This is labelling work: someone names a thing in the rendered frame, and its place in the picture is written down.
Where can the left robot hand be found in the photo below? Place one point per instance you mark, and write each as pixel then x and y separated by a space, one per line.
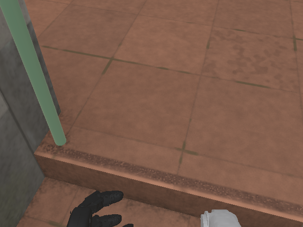
pixel 82 216

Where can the right robot thigh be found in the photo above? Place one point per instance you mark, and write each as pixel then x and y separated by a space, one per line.
pixel 219 218

